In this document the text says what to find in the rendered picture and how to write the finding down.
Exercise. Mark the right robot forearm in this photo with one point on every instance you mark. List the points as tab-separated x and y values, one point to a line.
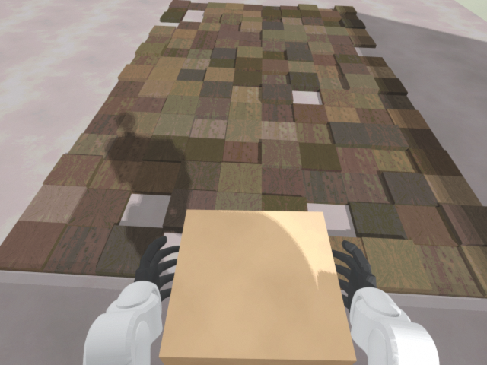
386	334

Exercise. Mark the left robot forearm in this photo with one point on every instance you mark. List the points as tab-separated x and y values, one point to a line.
124	334

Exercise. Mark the robot right hand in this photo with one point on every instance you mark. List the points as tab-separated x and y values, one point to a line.
359	274

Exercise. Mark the carton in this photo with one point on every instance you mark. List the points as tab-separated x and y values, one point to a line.
256	288

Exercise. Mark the robot left hand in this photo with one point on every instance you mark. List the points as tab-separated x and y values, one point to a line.
149	269

